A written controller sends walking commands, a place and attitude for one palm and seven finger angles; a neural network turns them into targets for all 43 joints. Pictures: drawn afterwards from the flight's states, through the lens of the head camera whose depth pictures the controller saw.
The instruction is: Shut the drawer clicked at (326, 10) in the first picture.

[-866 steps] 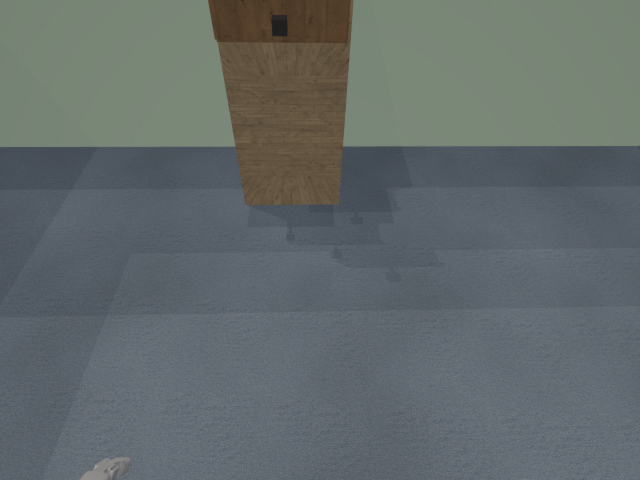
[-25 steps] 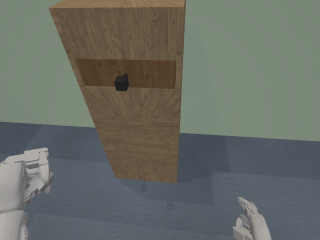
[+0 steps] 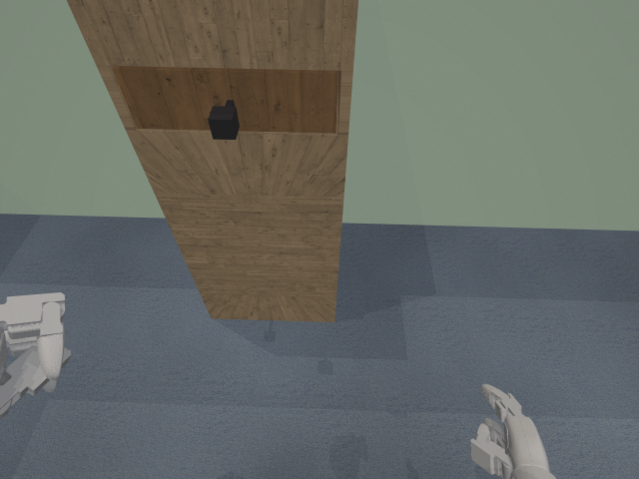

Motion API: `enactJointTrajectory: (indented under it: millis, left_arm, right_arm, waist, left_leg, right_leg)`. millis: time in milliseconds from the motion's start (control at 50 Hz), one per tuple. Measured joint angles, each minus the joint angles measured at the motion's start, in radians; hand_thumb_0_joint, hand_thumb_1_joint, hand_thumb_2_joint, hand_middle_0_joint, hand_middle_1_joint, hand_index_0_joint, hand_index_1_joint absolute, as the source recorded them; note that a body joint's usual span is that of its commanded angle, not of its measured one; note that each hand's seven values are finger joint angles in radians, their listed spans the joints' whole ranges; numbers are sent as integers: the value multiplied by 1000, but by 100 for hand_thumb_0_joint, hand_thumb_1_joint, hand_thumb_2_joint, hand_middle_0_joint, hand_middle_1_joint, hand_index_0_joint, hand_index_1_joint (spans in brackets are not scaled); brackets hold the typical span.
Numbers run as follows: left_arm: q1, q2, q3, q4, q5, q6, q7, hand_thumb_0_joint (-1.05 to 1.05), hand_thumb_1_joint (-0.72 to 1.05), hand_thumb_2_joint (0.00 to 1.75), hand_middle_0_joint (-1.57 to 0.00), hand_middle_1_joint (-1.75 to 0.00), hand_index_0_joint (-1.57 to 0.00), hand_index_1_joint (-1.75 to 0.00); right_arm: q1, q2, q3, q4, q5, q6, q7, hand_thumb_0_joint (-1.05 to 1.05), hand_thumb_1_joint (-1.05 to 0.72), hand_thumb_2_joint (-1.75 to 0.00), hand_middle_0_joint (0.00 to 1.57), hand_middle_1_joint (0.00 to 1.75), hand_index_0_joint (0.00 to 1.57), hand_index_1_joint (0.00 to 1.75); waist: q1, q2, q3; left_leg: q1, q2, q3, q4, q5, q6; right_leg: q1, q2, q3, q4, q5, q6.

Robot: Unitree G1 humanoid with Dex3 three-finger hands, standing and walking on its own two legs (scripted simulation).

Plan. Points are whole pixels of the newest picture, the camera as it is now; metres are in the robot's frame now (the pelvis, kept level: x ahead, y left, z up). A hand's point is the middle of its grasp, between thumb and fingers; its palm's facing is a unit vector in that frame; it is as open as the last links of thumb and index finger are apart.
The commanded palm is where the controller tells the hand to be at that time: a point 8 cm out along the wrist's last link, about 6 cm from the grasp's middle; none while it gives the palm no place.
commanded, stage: step back with the hand held close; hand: left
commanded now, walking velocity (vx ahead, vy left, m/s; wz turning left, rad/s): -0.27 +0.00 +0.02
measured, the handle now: (226, 116) +0.66 +0.21 +0.08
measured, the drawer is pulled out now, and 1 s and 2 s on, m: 0.00 0.00 0.00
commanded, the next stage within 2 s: stop stepping back and stand still in 0.70 s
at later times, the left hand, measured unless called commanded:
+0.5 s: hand out of the picture +0.09 +0.26 +0.18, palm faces +0.41 -0.79 -0.45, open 3.3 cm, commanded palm +0.01 +0.29 +0.18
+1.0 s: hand out of the picture -0.05 +0.22 +0.17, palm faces +0.28 -0.82 -0.50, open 3.3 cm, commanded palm -0.11 +0.27 +0.18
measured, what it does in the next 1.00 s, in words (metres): walks backwards: right foot, then left foot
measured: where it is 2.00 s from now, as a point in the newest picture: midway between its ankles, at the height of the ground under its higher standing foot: outside the picture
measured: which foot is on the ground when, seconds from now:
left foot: down 0.00-0.60, up 0.62-0.72, down 0.74-1.00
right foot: down 0.00-0.36, up 0.38-0.58, down 0.60-0.76, up 0.78-0.98, down 1.00-1.00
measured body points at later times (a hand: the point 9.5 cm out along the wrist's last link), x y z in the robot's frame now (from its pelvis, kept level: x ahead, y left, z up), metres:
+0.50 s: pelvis -0.09 +0.00 -0.01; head -0.08 +0.03 +0.44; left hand +0.07 +0.30 +0.20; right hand +0.07 -0.22 -0.08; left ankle +0.05 +0.10 -0.74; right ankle -0.14 -0.13 -0.69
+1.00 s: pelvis -0.24 -0.01 -0.01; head -0.24 +0.01 +0.44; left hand -0.08 +0.26 +0.19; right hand -0.06 -0.24 -0.06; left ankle -0.06 +0.09 -0.73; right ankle -0.24 -0.11 -0.73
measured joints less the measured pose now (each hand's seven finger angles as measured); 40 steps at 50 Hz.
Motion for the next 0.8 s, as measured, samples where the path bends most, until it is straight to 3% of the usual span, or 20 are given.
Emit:
enactJointTrajectory:
  millis: [160, 280, 360, 460, 500, 560, 600, 620, 680, 700, 740, 800]
  left_arm:
    - [-10, -30, 1, 17, 23, -41, 11, 2, 89, 90, -140, -159, -140, -159]
    - [-21, -57, -26, -4, 32, -64, 37, 2, 89, 90, -140, -159, -141, -159]
    - [-54, -54, -32, -17, 32, -67, 50, 2, 89, 90, -140, -159, -141, -159]
    - [-104, -1, 13, 10, 48, -77, 41, 2, 89, 90, -140, -159, -141, -159]
    - [-81, 18, 37, 0, 37, -89, 41, 2, 89, 90, -140, -159, -141, -159]
    - [-14, 27, 60, -36, 9, -95, 40, 2, 89, 90, -140, -160, -141, -159]
    - [19, 36, 72, -66, -3, -103, 36, 2, 90, 90, -140, -160, -141, -159]
    - [15, 22, 59, -69, -2, -111, 32, 2, 90, 90, -140, -160, -141, -159]
    - [-14, -6, -3, -42, 9, -117, 16, 2, 89, 90, -140, -160, -141, -159]
    - [-18, -4, -9, -36, 12, -109, 10, 2, 89, 90, -141, -160, -141, -159]
    - [-29, -5, -9, -31, 11, -87, 2, 2, 89, 90, -141, -159, -141, -159]
    - [-116, 4, -3, 10, 3, -68, -4, 2, 89, 90, -141, -159, -141, -159]
  right_arm:
    - [11, 9, 17, -10, -4, -46, -1, 1, -90, -89, 20, 30, 21, 30]
    - [38, -2, 13, 33, -14, -71, -2, 1, -90, -89, 21, 30, 21, 30]
    - [49, -6, 14, 60, -17, -75, -17, 1, -90, -89, 20, 30, 21, 30]
    - [75, 31, 4, 65, -25, -103, -14, 1, -90, -89, 20, 30, 21, 30]
    - [84, 49, 6, 68, -24, -115, 2, 1, -90, -89, 20, 30, 21, 30]
    - [79, 63, 13, 64, -26, -137, 23, 1, -90, -89, 20, 30, 21, 30]
    - [53, 67, 20, 57, -27, -146, 35, 1, -90, -89, 20, 30, 21, 30]
    - [27, 59, 21, 67, -26, -146, 37, 1, -90, -89, 21, 30, 21, 30]
    - [-5, 42, 23, 121, -27, -130, 25, 1, -90, -89, 21, 30, 21, 30]
    - [2, 45, 26, 128, -23, -122, 22, 1, -90, -89, 21, 30, 21, 30]
    - [17, 44, 36, 120, -15, -107, 9, 1, -90, -89, 21, 30, 21, 30]
    - [-15, 50, 31, 108, -18, -119, 7, 1, -90, -89, 21, 30, 21, 30]
  waist:
    - [3, 8, -11]
    - [16, 1, -16]
    - [6, -9, -4]
    - [-38, 11, -15]
    - [-41, 6, -38]
    - [-24, -7, -72]
    - [5, -42, -76]
    - [24, -36, -59]
    - [41, -10, -30]
    - [43, -24, -40]
    - [37, -38, -56]
    - [22, -65, -11]
  left_leg:
    - [-69, 4, -18, 59, 18, 6]
    - [-137, -2, -50, 166, -131, -19]
    - [-134, 1, -52, 144, -6, 3]
    - [-152, 13, -95, 50, 110, 24]
    - [-167, 22, -91, -6, 134, 19]
    - [-200, 28, -71, -84, 195, -2]
    - [-243, 18, -31, -80, 209, -20]
    - [-271, 25, -25, -33, 166, -33]
    - [-268, 18, -42, 151, -42, -51]
    - [-241, 8, -34, 168, -41, -51]
    - [-149, 5, -23, 106, 108, -29]
    - [-88, -9, -10, 7, 102, 18]
  right_leg:
    - [-60, 2, -17, 56, 15, -5]
    - [-91, 9, -27, 71, 39, -14]
    - [-108, 16, -22, 113, -2, -2]
    - [-141, 105, 47, 443, -200, -1]
    - [-90, 116, 42, 435, -247, -11]
    - [32, 108, 21, 233, -298, -30]
    - [117, 74, 36, 26, -241, -55]
    - [111, 73, 47, 0, -166, -58]
    - [117, 84, 58, 30, -169, -33]
    - [117, 75, 65, 34, -177, -26]
    - [106, 68, 63, 69, -181, -12]
    - [3, 69, 90, 277, -243, 5]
